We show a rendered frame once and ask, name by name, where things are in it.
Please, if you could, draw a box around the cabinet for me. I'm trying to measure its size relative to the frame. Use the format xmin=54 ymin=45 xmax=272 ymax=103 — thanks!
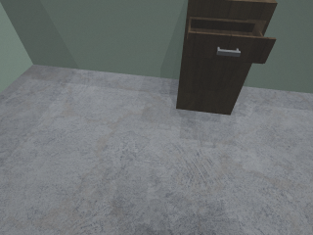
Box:
xmin=176 ymin=0 xmax=278 ymax=116

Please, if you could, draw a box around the handle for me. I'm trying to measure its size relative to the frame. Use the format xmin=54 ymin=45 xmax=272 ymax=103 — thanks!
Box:
xmin=216 ymin=47 xmax=241 ymax=57

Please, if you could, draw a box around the drawer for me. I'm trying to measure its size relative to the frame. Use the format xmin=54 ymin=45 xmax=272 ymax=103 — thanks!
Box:
xmin=185 ymin=19 xmax=277 ymax=65

